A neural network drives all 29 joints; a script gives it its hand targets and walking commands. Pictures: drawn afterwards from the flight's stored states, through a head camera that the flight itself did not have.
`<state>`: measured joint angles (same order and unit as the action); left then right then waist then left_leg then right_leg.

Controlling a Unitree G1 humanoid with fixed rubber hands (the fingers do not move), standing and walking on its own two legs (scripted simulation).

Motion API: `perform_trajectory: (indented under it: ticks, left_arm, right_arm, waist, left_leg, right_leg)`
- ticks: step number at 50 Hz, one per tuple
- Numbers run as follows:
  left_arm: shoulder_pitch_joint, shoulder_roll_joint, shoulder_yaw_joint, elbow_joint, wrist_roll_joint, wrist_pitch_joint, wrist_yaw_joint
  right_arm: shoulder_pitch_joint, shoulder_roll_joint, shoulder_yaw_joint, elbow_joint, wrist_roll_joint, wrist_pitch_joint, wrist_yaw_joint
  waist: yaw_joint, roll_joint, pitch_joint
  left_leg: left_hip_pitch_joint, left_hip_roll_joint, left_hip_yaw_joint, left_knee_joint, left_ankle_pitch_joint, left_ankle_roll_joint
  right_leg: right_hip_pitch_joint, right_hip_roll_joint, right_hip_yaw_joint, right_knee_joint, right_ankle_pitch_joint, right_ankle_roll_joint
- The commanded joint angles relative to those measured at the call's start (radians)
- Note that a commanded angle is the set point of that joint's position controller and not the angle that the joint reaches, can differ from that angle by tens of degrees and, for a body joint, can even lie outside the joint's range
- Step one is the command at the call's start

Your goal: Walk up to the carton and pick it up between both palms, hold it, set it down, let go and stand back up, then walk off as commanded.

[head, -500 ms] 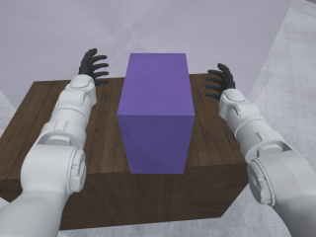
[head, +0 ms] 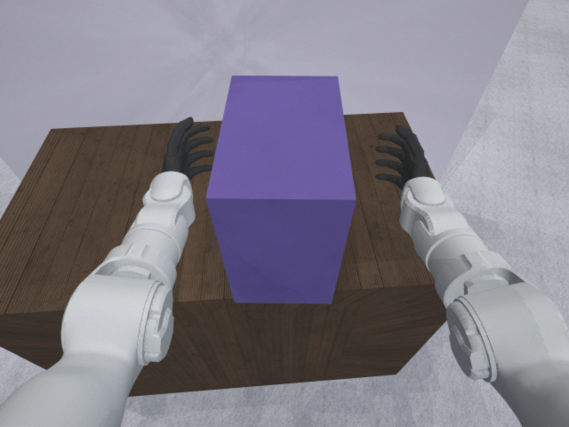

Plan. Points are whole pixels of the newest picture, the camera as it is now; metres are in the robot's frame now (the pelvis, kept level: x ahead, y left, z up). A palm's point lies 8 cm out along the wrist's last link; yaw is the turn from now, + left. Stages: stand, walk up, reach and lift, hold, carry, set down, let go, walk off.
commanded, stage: reach and lift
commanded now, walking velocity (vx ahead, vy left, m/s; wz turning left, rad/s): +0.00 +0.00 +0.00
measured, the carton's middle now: (283, 194) +0.49 +0.05 +0.03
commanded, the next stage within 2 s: none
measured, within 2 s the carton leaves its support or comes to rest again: neither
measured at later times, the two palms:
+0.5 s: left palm (193, 182) +0.45 +0.18 +0.10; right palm (377, 189) +0.45 -0.09 +0.09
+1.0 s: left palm (198, 191) +0.44 +0.17 +0.10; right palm (383, 202) +0.43 -0.09 +0.09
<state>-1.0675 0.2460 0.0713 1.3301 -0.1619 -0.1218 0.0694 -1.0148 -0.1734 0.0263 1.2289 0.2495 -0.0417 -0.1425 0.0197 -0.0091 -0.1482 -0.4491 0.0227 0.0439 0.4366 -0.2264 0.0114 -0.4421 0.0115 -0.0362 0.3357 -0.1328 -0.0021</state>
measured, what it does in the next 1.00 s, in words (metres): stands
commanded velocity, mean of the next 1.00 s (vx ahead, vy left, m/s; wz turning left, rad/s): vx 0.00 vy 0.00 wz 0.00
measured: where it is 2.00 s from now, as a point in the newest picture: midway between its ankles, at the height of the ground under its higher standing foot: outside the picture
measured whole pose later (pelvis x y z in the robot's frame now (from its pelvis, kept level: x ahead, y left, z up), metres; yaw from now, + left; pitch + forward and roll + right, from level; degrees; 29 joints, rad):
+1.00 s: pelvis -0.01 +0.00 +0.00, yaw +0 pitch +11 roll -1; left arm -1.00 0.05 0.53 1.16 0.29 -0.11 0.04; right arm -0.87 0.14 -0.57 0.93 -0.47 -0.10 -0.08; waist 0.03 -0.01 -0.07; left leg -0.40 0.02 0.05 0.44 -0.23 0.01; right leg -0.39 0.00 -0.04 0.34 -0.14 0.01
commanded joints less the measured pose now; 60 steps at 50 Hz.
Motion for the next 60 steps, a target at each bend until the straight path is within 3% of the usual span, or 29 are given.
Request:
perform_trajectory:
  ticks: [1, 5, 7, 10, 11, 15, 16, 18, 23, 25, 26, 27, 28, 30, 32, 33, 35, 36, 40, 41, 46, 47, 48, 51, 52, 53, 55, 56, 60]
  left_arm:
    - [-0.467, 0.089, 0.037, -0.040, 0.034, -0.072, -0.026]
    - [-0.477, 0.105, 0.048, -0.040, 0.016, -0.119, -0.036]
    - [-0.521, 0.058, 0.047, -0.092, 0.027, -0.143, -0.044]
    - [-0.484, -0.036, 0.071, -0.100, 0.095, -0.140, -0.055]
    - [-0.479, 0.000, 0.119, -0.052, 0.135, -0.138, -0.058]
    - [-0.478, -0.018, 0.219, -0.086, 0.232, -0.131, -0.050]
    - [-0.476, -0.005, 0.231, -0.146, 0.257, -0.125, -0.035]
    - [-0.487, -0.029, 0.251, -0.175, 0.274, -0.106, -0.037]
    - [-0.458, -0.402, 0.341, -0.147, 0.502, -0.066, -0.142]
    - [-0.448, -0.548, 0.359, -0.144, 0.554, -0.055, -0.181]
    - [-0.425, -0.581, 0.355, -0.135, 0.567, -0.029, -0.186]
    - [-0.425, -0.598, 0.374, -0.156, 0.575, -0.018, -0.185]
    - [-0.407, -0.605, 0.368, -0.176, 0.581, -0.010, -0.185]
    - [-0.411, -0.655, 0.346, -0.243, 0.582, -0.016, -0.170]
    - [-0.397, -0.678, 0.347, -0.219, 0.580, 0.002, -0.173]
    - [-0.402, -0.685, 0.327, -0.229, 0.564, -0.002, -0.169]
    - [-0.385, -0.678, 0.330, -0.207, 0.565, 0.009, -0.165]
    - [-0.402, -0.687, 0.315, -0.234, 0.569, 0.007, -0.158]
    - [-0.379, -0.677, 0.370, -0.227, 0.590, 0.038, -0.162]
    - [-0.382, -0.673, 0.348, -0.233, 0.584, 0.043, -0.163]
    - [-0.388, -0.685, 0.335, -0.244, 0.564, 0.032, -0.162]
    - [-0.403, -0.676, 0.348, -0.210, 0.568, 0.039, -0.165]
    - [-0.378, -0.675, 0.355, -0.213, 0.564, 0.028, -0.160]
    - [-0.404, -0.684, 0.344, -0.228, 0.570, 0.040, -0.161]
    - [-0.415, -0.669, 0.342, -0.237, 0.576, 0.040, -0.159]
    - [-0.428, -0.689, 0.325, -0.250, 0.564, 0.043, -0.162]
    - [-0.426, -0.671, 0.344, -0.247, 0.571, 0.034, -0.154]
    - [-0.390, -0.667, 0.359, -0.218, 0.573, 0.036, -0.160]
    - [-0.393, -0.691, 0.349, -0.244, 0.571, 0.021, -0.155]
  right_arm:
    - [-0.476, -0.026, -0.099, -0.147, -0.039, -0.055, 0.030]
    - [-0.465, 0.023, -0.063, -0.192, -0.030, -0.077, 0.024]
    - [-0.494, 0.064, -0.080, -0.227, -0.046, -0.097, 0.038]
    - [-0.480, 0.145, -0.108, -0.201, -0.089, -0.098, 0.055]
    - [-0.450, 0.139, -0.159, -0.176, -0.127, -0.096, 0.051]
    - [-0.464, 0.158, -0.285, -0.211, -0.246, -0.113, 0.047]
    - [-0.432, 0.122, -0.334, -0.204, -0.285, -0.122, 0.029]
    - [-0.449, 0.133, -0.406, -0.232, -0.363, -0.144, 0.003]
    - [-0.440, 0.606, -0.449, -0.285, -0.600, -0.117, 0.114]
    - [-0.422, 0.796, -0.427, -0.329, -0.683, -0.112, 0.159]
    - [-0.392, 0.783, -0.473, -0.298, -0.703, -0.104, 0.168]
    - [-0.411, 0.784, -0.495, -0.327, -0.720, -0.100, 0.181]
    - [-0.395, 0.797, -0.471, -0.322, -0.727, -0.102, 0.187]
    - [-0.401, 0.831, -0.473, -0.339, -0.741, -0.117, 0.206]
    - [-0.389, 0.836, -0.489, -0.341, -0.763, -0.115, 0.202]
    - [-0.393, 0.840, -0.466, -0.321, -0.763, -0.123, 0.205]
    - [-0.399, 0.835, -0.457, -0.342, -0.751, -0.122, 0.208]
    - [-0.403, 0.840, -0.478, -0.313, -0.755, -0.128, 0.212]
    - [-0.399, 0.840, -0.491, -0.315, -0.761, -0.107, 0.215]
    - [-0.383, 0.841, -0.488, -0.306, -0.747, -0.100, 0.217]
    - [-0.413, 0.887, -0.444, -0.357, -0.745, -0.115, 0.220]
    - [-0.412, 0.867, -0.467, -0.326, -0.749, -0.097, 0.219]
    - [-0.425, 0.876, -0.464, -0.350, -0.746, -0.110, 0.226]
    - [-0.436, 0.853, -0.497, -0.322, -0.756, -0.108, 0.219]
    - [-0.436, 0.857, -0.483, -0.338, -0.759, -0.108, 0.225]
    - [-0.432, 0.860, -0.496, -0.330, -0.762, -0.113, 0.218]
    - [-0.444, 0.869, -0.492, -0.348, -0.755, -0.113, 0.224]
    - [-0.424, 0.874, -0.465, -0.352, -0.758, -0.115, 0.221]
    - [-0.436, 0.888, -0.455, -0.342, -0.764, -0.127, 0.222]
  waist:
    - [0.060, 0.084, -0.603]
    - [0.060, 0.034, -0.687]
    - [0.044, 0.055, -0.749]
    - [0.062, 0.072, -0.739]
    - [0.040, 0.062, -0.695]
    - [0.052, 0.075, -0.669]
    - [0.022, 0.116, -0.693]
    - [0.003, 0.107, -0.678]
    - [0.033, 0.065, -0.525]
    - [0.061, 0.071, -0.543]
    - [0.018, 0.096, -0.480]
    - [0.026, 0.114, -0.491]
    - [0.053, 0.123, -0.484]
    - [0.055, 0.134, -0.571]
    - [0.030, 0.099, -0.583]
    - [0.051, 0.114, -0.575]
    - [0.038, 0.105, -0.568]
    - [0.040, 0.151, -0.558]
    - [0.045, 0.074, -0.503]
    - [0.045, 0.118, -0.504]
    - [0.054, 0.101, -0.559]
    - [0.042, 0.092, -0.518]
    - [0.065, 0.088, -0.536]
    - [0.035, 0.114, -0.481]
    - [0.049, 0.115, -0.512]
    - [0.022, 0.110, -0.550]
    - [0.048, 0.126, -0.540]
    - [0.070, 0.073, -0.520]
    - [0.058, 0.068, -0.563]
  left_leg:
    - [0.106, -0.008, 0.008, 0.062, 0.487, -0.076]
    - [0.025, -0.022, 0.026, 0.076, 0.494, -0.062]
    - [0.047, -0.022, 0.020, 0.079, 0.523, -0.072]
    - [0.094, -0.016, 0.004, 0.072, 0.554, -0.071]
    - [0.081, -0.019, 0.015, 0.059, 0.497, -0.067]
    - [0.087, -0.019, 0.023, 0.032, 0.504, -0.075]
    - [0.096, -0.014, 0.022, 0.039, 0.553, -0.084]
    - [0.102, -0.018, 0.021, 0.030, 0.585, -0.091]
    - [0.154, -0.031, 0.059, -0.038, 0.517, -0.069]
    - [0.166, -0.044, 0.077, -0.036, 0.552, -0.061]
    - [0.188, -0.027, 0.064, -0.049, 0.550, -0.069]
    - [0.228, -0.026, 0.064, -0.052, 0.540, -0.072]
    - [0.254, -0.028, 0.073, -0.047, 0.577, -0.075]
    - [0.298, -0.019, 0.076, -0.032, 0.618, -0.087]
    - [0.323, -0.021, 0.084, -0.016, 0.625, -0.082]
    - [0.312, -0.018, 0.084, -0.010, 0.659, -0.086]
    - [0.349, -0.010, 0.078, 0.001, 0.700, -0.087]
    - [0.350, -0.002, 0.071, 0.004, 0.732, -0.099]
    - [0.333, -0.004, 0.083, -0.021, 0.612, -0.082]
    - [0.334, -0.014, 0.085, -0.032, 0.594, -0.079]
    - [0.288, -0.018, 0.089, -0.016, 0.632, -0.082]
    - [0.267, -0.008, 0.084, -0.036, 0.568, -0.079]
    - [0.254, -0.011, 0.079, -0.047, 0.539, -0.071]
    - [0.263, -0.006, 0.085, -0.043, 0.555, -0.080]
    - [0.302, -0.004, 0.080, -0.033, 0.578, -0.082]
    - [0.294, -0.012, 0.081, -0.030, 0.548, -0.080]
    - [0.270, -0.005, 0.074, -0.035, 0.550, -0.077]
    - [0.253, -0.015, 0.082, -0.041, 0.522, -0.064]
    - [0.236, -0.014, 0.086, -0.045, 0.549, -0.066]
  right_leg:
    - [0.244, -0.004, 0.016, 0.086, 0.267, 0.002]
    - [0.344, -0.019, 0.032, 0.129, 0.423, 0.024]
    - [0.347, -0.016, 0.027, 0.140, 0.453, 0.023]
    - [0.319, -0.013, 0.022, 0.124, 0.412, 0.013]
    - [0.324, -0.014, 0.017, 0.110, 0.368, 0.017]
    - [0.367, -0.016, 0.009, 0.096, 0.355, 0.016]
    - [0.405, -0.012, 0.009, 0.100, 0.419, 0.013]
    - [0.426, -0.006, -0.008, 0.092, 0.453, 0.018]
    - [0.511, -0.029, -0.032, 0.051, 0.405, 0.022]
    - [0.576, -0.034, -0.031, 0.063, 0.500, 0.027]
    - [0.547, -0.023, -0.045, 0.053, 0.428, 0.025]
    - [0.509, -0.015, -0.059, 0.043, 0.377, 0.028]
    - [0.502, -0.015, -0.058, 0.040, 0.404, 0.030]
    - [0.484, -0.004, -0.063, 0.058, 0.410, 0.031]
    - [0.465, 0.002, -0.071, 0.043, 0.412, 0.032]
    - [0.462, 0.007, -0.066, 0.055, 0.417, 0.028]
    - [0.464, 0.008, -0.071, 0.051, 0.439, 0.033]
    - [0.426, 0.015, -0.071, 0.057, 0.387, 0.026]
    - [0.442, 0.016, -0.070, 0.036, 0.305, 0.030]
    - [0.456, 0.009, -0.066, 0.033, 0.312, 0.025]
    - [0.522, -0.002, -0.054, 0.061, 0.424, 0.037]
    - [0.514, 0.000, -0.056, 0.051, 0.351, 0.040]
    - [0.500, 0.002, -0.050, 0.051, 0.326, 0.035]
    - [0.509, -0.001, -0.057, 0.045, 0.317, 0.034]
    - [0.487, -0.001, -0.061, 0.041, 0.307, 0.035]
    - [0.491, -0.003, -0.066, 0.037, 0.324, 0.035]
    - [0.486, -0.007, -0.058, 0.054, 0.326, 0.034]
    - [0.530, -0.009, -0.050, 0.046, 0.358, 0.036]
    - [0.548, -0.011, -0.048, 0.059, 0.401, 0.039]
